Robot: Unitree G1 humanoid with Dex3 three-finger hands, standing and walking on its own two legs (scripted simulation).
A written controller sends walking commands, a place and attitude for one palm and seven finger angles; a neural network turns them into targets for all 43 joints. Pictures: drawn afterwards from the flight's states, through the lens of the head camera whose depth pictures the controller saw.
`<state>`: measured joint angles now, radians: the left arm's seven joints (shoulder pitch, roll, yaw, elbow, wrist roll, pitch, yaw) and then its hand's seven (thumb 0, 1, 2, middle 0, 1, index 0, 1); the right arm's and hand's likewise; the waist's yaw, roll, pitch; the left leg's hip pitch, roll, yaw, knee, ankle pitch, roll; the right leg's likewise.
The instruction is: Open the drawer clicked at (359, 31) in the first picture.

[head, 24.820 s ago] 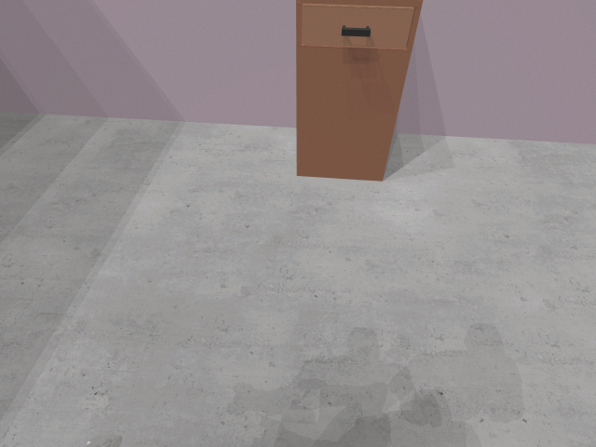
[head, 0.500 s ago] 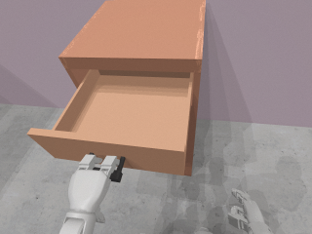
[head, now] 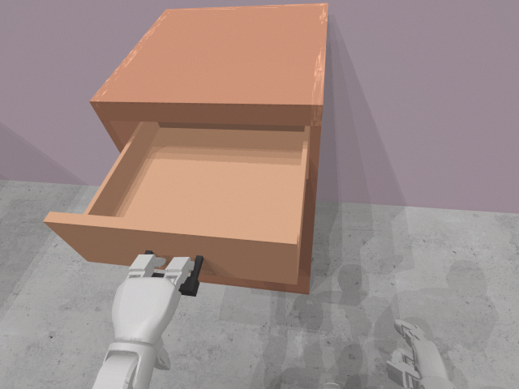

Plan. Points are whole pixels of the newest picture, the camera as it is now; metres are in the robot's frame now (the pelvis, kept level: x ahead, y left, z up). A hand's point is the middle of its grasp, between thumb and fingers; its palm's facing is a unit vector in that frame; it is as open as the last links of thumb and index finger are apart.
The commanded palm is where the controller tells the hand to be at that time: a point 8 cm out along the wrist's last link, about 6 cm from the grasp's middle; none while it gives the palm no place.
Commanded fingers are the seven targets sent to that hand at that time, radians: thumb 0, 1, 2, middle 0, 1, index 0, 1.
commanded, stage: lift the hand off the handle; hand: left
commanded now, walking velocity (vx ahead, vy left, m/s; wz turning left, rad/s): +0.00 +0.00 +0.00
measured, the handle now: (168, 271) +0.29 +0.19 +0.02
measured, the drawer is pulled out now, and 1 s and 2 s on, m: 0.25 0.24 0.20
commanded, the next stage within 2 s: open the thumb to release the handle in 0.70 s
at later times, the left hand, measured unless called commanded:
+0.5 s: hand (162, 307) +0.23 +0.18 +0.00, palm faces -0.05 -0.09 -0.99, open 14.3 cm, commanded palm +0.22 +0.20 +0.09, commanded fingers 0.00 -0.50 0.30 -0.15 -0.30 -0.15 -0.30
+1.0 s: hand (158, 308) +0.23 +0.19 +0.01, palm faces -0.08 -0.13 -0.99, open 14.5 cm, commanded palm +0.23 +0.19 +0.09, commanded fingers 0.00 -0.50 0.30 -0.15 -0.30 -0.15 -0.30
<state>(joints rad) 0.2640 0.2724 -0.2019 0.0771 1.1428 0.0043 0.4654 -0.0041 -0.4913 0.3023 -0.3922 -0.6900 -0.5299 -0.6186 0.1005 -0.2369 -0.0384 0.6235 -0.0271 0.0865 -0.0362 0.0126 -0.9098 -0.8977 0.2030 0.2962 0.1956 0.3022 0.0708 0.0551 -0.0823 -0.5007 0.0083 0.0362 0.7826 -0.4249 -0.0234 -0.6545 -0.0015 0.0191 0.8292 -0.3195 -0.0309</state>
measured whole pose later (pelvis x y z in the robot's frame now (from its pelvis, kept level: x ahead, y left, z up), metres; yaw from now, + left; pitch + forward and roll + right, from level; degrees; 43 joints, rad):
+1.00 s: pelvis +0.03 +0.02 +0.01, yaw -1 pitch +8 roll +1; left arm 0.43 0.34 -0.22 -0.10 1.09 -0.05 0.41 0.00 -0.49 0.30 -0.44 -0.46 -0.49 -0.43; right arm 0.13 -0.23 -0.05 0.61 -0.07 0.06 0.01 0.01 -0.91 -0.90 0.20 0.30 0.20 0.30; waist 0.07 0.07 -0.05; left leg -0.42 0.01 0.05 0.72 -0.44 -0.01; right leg -0.57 0.00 0.03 0.76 -0.33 -0.01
